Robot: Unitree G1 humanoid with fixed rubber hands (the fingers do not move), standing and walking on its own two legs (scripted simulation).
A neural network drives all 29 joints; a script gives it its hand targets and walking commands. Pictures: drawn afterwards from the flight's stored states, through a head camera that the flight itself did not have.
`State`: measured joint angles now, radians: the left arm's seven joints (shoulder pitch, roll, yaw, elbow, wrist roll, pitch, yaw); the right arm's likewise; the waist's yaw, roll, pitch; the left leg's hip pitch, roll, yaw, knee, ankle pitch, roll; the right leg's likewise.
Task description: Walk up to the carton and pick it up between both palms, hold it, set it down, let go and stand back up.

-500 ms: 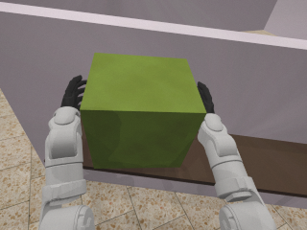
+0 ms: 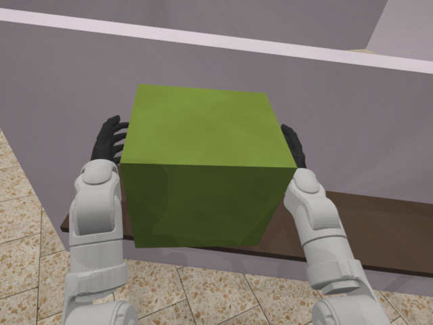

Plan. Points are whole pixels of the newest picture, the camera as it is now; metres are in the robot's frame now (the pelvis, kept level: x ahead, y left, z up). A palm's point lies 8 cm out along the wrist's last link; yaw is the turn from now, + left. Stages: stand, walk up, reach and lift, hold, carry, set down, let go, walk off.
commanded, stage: hold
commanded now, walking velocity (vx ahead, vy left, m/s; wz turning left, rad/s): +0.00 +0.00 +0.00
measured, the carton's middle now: (201, 169) +0.36 +0.01 +0.13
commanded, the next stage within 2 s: none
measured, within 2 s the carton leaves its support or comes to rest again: neither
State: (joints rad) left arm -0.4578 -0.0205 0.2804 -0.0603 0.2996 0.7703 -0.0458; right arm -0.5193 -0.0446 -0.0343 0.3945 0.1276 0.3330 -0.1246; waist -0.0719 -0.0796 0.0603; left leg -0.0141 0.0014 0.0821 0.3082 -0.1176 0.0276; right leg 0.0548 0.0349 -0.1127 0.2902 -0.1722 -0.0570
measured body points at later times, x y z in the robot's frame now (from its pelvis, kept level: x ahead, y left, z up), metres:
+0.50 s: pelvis +0.00 -0.02 +0.00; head -0.04 +0.02 +0.45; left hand +0.37 +0.18 +0.17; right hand +0.38 -0.15 +0.17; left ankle +0.05 +0.10 -0.75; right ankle +0.01 -0.08 -0.75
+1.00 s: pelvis +0.00 -0.01 +0.00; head -0.04 +0.02 +0.45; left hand +0.35 +0.18 +0.17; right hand +0.36 -0.15 +0.16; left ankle +0.05 +0.10 -0.75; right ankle +0.01 -0.07 -0.75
